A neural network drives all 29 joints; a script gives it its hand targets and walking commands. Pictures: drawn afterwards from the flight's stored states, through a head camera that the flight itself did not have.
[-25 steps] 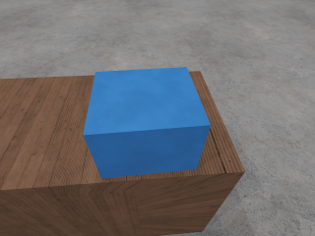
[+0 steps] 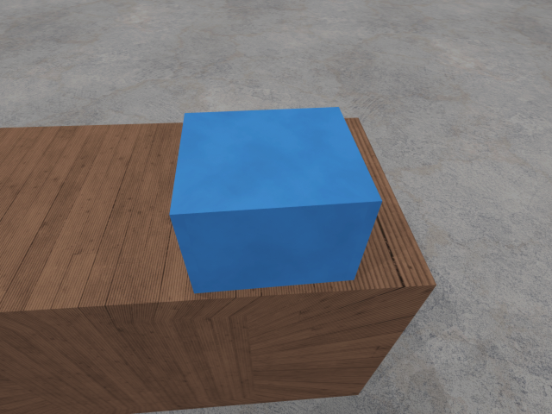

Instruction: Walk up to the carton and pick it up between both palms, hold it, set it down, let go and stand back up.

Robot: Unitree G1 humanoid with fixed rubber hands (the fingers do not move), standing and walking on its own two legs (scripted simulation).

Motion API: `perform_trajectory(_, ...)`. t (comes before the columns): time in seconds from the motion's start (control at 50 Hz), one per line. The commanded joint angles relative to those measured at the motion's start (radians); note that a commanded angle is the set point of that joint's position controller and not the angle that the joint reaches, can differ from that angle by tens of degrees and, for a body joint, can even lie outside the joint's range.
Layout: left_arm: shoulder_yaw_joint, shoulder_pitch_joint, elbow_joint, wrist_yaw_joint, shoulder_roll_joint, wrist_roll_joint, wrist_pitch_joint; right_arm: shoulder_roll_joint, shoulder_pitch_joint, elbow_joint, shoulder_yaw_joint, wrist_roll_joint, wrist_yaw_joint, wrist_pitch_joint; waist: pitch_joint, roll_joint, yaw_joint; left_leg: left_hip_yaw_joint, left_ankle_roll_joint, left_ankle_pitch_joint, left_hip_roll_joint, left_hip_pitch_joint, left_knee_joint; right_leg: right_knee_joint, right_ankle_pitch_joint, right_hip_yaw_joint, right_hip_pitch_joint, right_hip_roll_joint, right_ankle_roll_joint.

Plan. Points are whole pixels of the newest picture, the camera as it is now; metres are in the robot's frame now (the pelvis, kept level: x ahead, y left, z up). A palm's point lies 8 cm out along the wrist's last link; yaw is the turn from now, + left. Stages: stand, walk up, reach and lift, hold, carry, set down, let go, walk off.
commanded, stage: stand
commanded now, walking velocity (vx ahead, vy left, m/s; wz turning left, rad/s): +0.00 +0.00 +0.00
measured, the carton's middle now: (269, 196) +0.48 +0.03 +0.05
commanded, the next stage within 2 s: none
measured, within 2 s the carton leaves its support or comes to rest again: neither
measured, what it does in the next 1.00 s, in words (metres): stands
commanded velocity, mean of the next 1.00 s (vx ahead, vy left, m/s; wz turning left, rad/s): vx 0.00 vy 0.00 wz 0.00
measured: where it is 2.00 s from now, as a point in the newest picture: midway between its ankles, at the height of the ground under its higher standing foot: outside the picture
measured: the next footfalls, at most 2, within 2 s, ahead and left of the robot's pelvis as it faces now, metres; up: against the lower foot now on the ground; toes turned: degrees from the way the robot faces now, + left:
none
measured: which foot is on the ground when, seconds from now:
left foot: down 0.00-1.00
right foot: down 0.00-1.00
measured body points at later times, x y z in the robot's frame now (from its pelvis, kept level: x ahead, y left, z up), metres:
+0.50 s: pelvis +0.00 +0.00 +0.00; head +0.00 +0.00 +0.45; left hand +0.01 +0.25 -0.14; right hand +0.02 -0.26 -0.14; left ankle +0.07 +0.09 -0.74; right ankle +0.00 -0.14 -0.74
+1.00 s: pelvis +0.03 -0.01 +0.00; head +0.03 -0.01 +0.45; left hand +0.04 +0.23 -0.14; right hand +0.04 -0.26 -0.14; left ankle +0.08 +0.09 -0.74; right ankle +0.00 -0.14 -0.74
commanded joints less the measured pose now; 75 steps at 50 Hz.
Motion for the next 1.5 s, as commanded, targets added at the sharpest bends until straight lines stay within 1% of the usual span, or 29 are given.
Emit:
perform_trajectory(0.0,0.029,0.067,-0.043,0.005,0.121,-0.002,-0.017,-0.150,0.035,-0.043,-0.036,0.000,-0.007,-0.012,0.038,0.040,0.002,-0.201,-0.017,-0.301,0.121,0.007,-0.171,-0.098,-0.155,0.083,-0.107,-0.053,-0.035)
perform_trajectory(0.08,0.026,0.081,-0.021,0.009,0.107,-0.002,-0.012,-0.135,0.043,-0.032,-0.033,0.002,-0.008,-0.006,0.087,0.046,0.003,-0.204,-0.018,-0.314,0.122,-0.027,-0.179,-0.103,-0.139,0.081,-0.131,-0.053,-0.035)
perform_trajectory(0.16,0.025,0.102,-0.009,0.009,0.120,-0.003,-0.011,-0.147,0.046,-0.030,-0.038,-0.001,-0.011,-0.003,0.058,0.004,-0.002,-0.204,-0.020,-0.316,0.120,0.007,-0.160,-0.107,-0.169,0.090,-0.152,-0.054,-0.033)
perform_trajectory(0.2,0.022,0.103,-0.004,0.011,0.118,-0.003,-0.011,-0.142,0.050,-0.023,-0.036,-0.001,-0.011,-0.002,0.073,0.030,-0.010,-0.195,-0.020,-0.302,0.115,0.006,-0.158,-0.109,-0.170,0.093,-0.168,-0.057,-0.034)
perform_trajectory(0.22,0.023,0.107,0.001,0.012,0.116,-0.003,-0.011,-0.137,0.055,-0.013,-0.034,0.000,-0.012,0.000,0.066,0.022,-0.001,-0.195,-0.021,-0.310,0.117,0.005,-0.154,-0.112,-0.178,0.093,-0.162,-0.057,-0.034)
perform_trajectory(0.26,0.022,0.109,0.003,0.014,0.117,-0.006,-0.010,-0.133,0.052,-0.014,-0.033,0.003,-0.011,0.000,0.066,0.035,-0.004,-0.196,-0.023,-0.311,0.118,0.000,-0.166,-0.103,-0.167,0.090,-0.163,-0.054,-0.036)
perform_trajectory(0.28,0.021,0.100,0.005,0.014,0.113,-0.006,-0.008,-0.133,0.048,-0.013,-0.032,0.003,-0.012,0.000,0.093,0.022,-0.007,-0.200,-0.024,-0.302,0.117,-0.011,-0.164,-0.102,-0.151,0.088,-0.167,-0.052,-0.035)
perform_trajectory(0.32,0.015,0.116,0.013,0.014,0.105,-0.004,-0.008,-0.132,0.040,-0.009,-0.029,0.004,-0.014,0.002,0.097,0.035,0.002,-0.194,-0.026,-0.265,0.116,-0.008,-0.152,-0.110,-0.132,0.093,-0.163,-0.062,-0.033)
perform_trajectory(0.38,0.020,0.110,0.017,0.015,0.111,-0.007,-0.008,-0.127,0.053,-0.005,-0.027,0.002,-0.015,0.002,0.079,0.005,0.001,-0.189,-0.026,-0.232,0.113,0.024,-0.133,-0.120,-0.143,0.096,-0.174,-0.066,-0.034)
perform_trajectory(0.46,0.018,0.088,0.025,0.018,0.116,-0.008,-0.008,-0.118,0.057,0.013,-0.024,0.001,-0.016,0.000,0.065,0.006,-0.010,-0.178,-0.025,-0.200,0.112,0.032,-0.128,-0.122,-0.116,0.100,-0.155,-0.069,-0.037)
perform_trajectory(0.56,0.020,0.102,0.040,0.018,0.105,-0.007,-0.004,-0.119,0.056,0.021,-0.022,0.003,-0.020,0.004,0.092,0.029,-0.004,-0.177,-0.029,-0.217,0.110,0.014,-0.137,-0.122,-0.123,0.096,-0.168,-0.068,-0.036)
perform_trajectory(0.7,0.016,0.071,0.052,0.022,0.104,-0.013,-0.007,-0.094,0.059,0.052,-0.014,0.004,-0.021,0.000,0.046,-0.004,-0.004,-0.166,-0.025,-0.096,0.113,0.068,-0.106,-0.131,-0.058,0.103,-0.140,-0.079,-0.037)
perform_trajectory(0.74,0.015,0.077,0.060,0.021,0.097,-0.015,-0.005,-0.095,0.055,0.059,-0.011,0.004,-0.023,-0.001,0.045,0.015,0.001,-0.158,-0.026,-0.084,0.113,0.071,-0.106,-0.131,-0.041,0.106,-0.130,-0.082,-0.037)
perform_trajectory(0.76,0.015,0.077,0.069,0.022,0.096,-0.014,-0.004,-0.096,0.055,0.060,-0.016,0.004,-0.025,0.001,0.048,0.019,-0.006,-0.159,-0.027,-0.103,0.111,0.070,-0.110,-0.131,-0.046,0.104,-0.133,-0.079,-0.038)
perform_trajectory(0.84,0.012,0.074,0.080,0.024,0.090,-0.016,0.001,-0.091,0.055,0.077,-0.010,0.006,-0.025,0.004,0.068,0.021,0.000,-0.156,-0.029,-0.088,0.113,0.047,-0.117,-0.131,-0.027,0.101,-0.111,-0.081,-0.038)
perform_trajectory(0.88,0.013,0.068,0.089,0.024,0.086,-0.016,-0.001,-0.089,0.055,0.082,-0.013,0.004,-0.027,0.002,0.051,-0.002,-0.004,-0.158,-0.027,-0.052,0.114,0.075,-0.111,-0.131,-0.008,0.099,-0.114,-0.083,-0.038)
perform_trajectory(0.96,0.009,0.050,0.095,0.028,0.087,-0.016,-0.003,-0.075,0.050,0.095,-0.002,0.001,-0.030,-0.003,0.046,0.007,-0.003,-0.146,-0.026,0.045,0.113,0.091,-0.091,-0.123,0.081,0.094,-0.076,-0.088,-0.035)
perform_trajectory(1.02,0.009,0.051,0.109,0.028,0.088,-0.016,0.000,-0.082,0.045,0.106,-0.002,0.005,-0.032,0.000,0.064,0.000,-0.002,-0.138,-0.028,0.047,0.113,0.097,-0.094,-0.132,0.080,0.100,-0.089,-0.088,-0.033)
perform_trajectory(1.04,0.007,0.057,0.116,0.028,0.074,-0.016,0.001,-0.085,0.047,0.112,0.000,0.005,-0.033,0.001,0.053,0.020,-0.001,-0.142,-0.024,0.045,0.112,0.096,-0.091,-0.140,0.079,0.100,-0.073,-0.092,-0.034)
perform_trajectory(1.1,0.010,0.041,0.116,0.032,0.088,-0.018,0.000,-0.075,0.043,0.114,0.002,0.008,-0.034,-0.001,0.022,-0.002,0.000,-0.138,-0.026,0.070,0.114,0.122,-0.088,-0.133,0.097,0.090,-0.063,-0.089,-0.033)
perform_trajectory(1.14,0.004,0.034,0.126,0.033,0.070,-0.020,0.002,-0.078,0.039,0.125,0.002,0.007,-0.036,0.001,0.058,0.011,-0.001,-0.137,-0.028,0.073,0.113,0.098,-0.091,-0.137,0.102,0.091,-0.064,-0.089,-0.033)
perform_trajectory(1.22,0.005,0.037,0.137,0.034,0.071,-0.022,0.003,-0.072,0.036,0.130,0.006,0.009,-0.038,0.001,0.046,-0.006,-0.002,-0.135,-0.026,0.109,0.114,0.119,-0.083,-0.139,0.140,0.087,-0.048,-0.093,-0.031)
perform_trajectory(1.24,0.005,0.033,0.140,0.034,0.074,-0.021,0.003,-0.073,0.037,0.132,0.004,0.005,-0.039,-0.001,0.031,-0.012,-0.002,-0.137,-0.026,0.111,0.115,0.127,-0.084,-0.136,0.138,0.082,-0.038,-0.091,-0.030)
perform_trajectory(1.32,0.005,0.032,0.151,0.034,0.068,-0.017,0.007,-0.067,0.027,0.141,0.004,0.005,-0.038,0.003,0.056,0.026,0.004,-0.142,-0.025,0.076,0.114,0.114,-0.096,-0.144,0.079,0.086,-0.052,-0.097,-0.033)
perform_trajectory(1.36,0.003,0.030,0.163,0.033,0.060,-0.019,0.010,-0.065,0.026,0.144,0.004,0.009,-0.040,0.004,0.075,0.026,0.002,-0.142,-0.027,0.043,0.114,0.104,-0.107,-0.154,0.059,0.088,-0.060,-0.097,-0.031)
perform_trajectory(1.38,0.004,0.032,0.168,0.033,0.065,-0.019,0.009,-0.064,0.025,0.146,0.002,0.009,-0.040,0.004,0.067,-0.001,0.000,-0.142,-0.028,0.030,0.113,0.112,-0.106,-0.156,0.047,0.084,-0.067,-0.095,-0.030)
perform_trajectory(1.4,0.005,0.029,0.172,0.033,0.066,-0.019,0.009,-0.068,0.027,0.151,0.003,0.007,-0.040,0.004,0.064,0.008,0.000,-0.142,-0.029,0.027,0.114,0.118,-0.107,-0.159,0.046,0.090,-0.063,-0.094,-0.029)
perform_trajectory(1.44,0.002,0.026,0.176,0.035,0.062,-0.021,0.007,-0.069,0.028,0.158,0.003,0.007,-0.042,0.004,0.070,0.021,-0.003,-0.145,-0.028,0.045,0.111,0.117,-0.107,-0.164,0.063,0.089,-0.063,-0.093,-0.030)
perform_trajectory(1.48,0.001,0.027,0.184,0.036,0.066,-0.020,0.005,-0.062,0.024,0.165,0.008,0.007,-0.043,0.002,0.055,0.006,-0.001,-0.145,-0.027,0.085,0.115,0.131,-0.101,-0.156,0.100,0.080,-0.049,-0.098,-0.026)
